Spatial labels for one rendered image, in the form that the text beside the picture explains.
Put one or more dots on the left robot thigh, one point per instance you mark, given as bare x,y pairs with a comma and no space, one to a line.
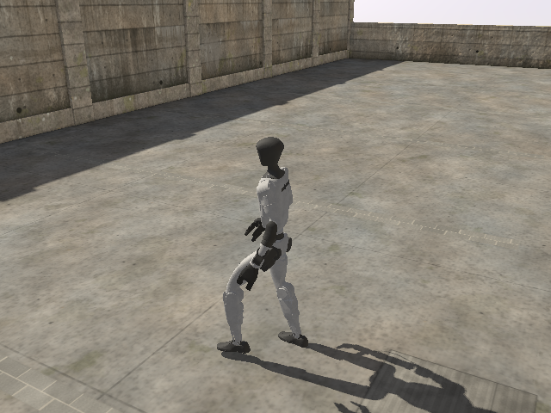
232,284

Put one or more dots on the robot left upper arm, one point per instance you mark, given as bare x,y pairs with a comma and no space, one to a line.
265,192

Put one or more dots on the robot left forearm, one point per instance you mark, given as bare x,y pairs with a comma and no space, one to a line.
269,237

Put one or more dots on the robot left hand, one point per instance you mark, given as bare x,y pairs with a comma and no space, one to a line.
249,274

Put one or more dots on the robot right upper arm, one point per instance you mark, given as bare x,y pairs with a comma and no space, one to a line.
290,191

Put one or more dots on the right robot thigh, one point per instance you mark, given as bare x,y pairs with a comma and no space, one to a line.
278,273

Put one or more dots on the robot right hand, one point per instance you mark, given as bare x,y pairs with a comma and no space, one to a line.
257,223

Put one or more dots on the robot thigh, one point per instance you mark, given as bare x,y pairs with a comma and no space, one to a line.
278,273
232,284

